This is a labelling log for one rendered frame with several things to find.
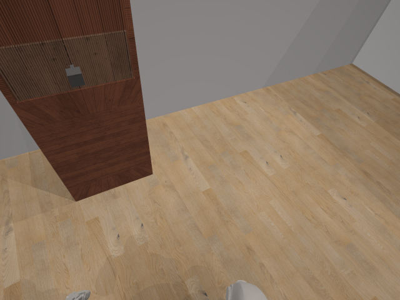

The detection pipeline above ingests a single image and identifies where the robot right thigh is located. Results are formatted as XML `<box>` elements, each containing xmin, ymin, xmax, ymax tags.
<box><xmin>226</xmin><ymin>282</ymin><xmax>268</xmax><ymax>300</ymax></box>

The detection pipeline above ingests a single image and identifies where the drawer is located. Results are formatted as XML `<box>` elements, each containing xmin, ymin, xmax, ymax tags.
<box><xmin>0</xmin><ymin>30</ymin><xmax>134</xmax><ymax>101</ymax></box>

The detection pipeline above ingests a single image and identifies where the cabinet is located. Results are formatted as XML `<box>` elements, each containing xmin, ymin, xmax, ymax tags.
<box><xmin>0</xmin><ymin>0</ymin><xmax>153</xmax><ymax>202</ymax></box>

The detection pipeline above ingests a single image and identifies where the handle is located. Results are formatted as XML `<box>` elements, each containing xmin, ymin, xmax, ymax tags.
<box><xmin>65</xmin><ymin>64</ymin><xmax>86</xmax><ymax>88</ymax></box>

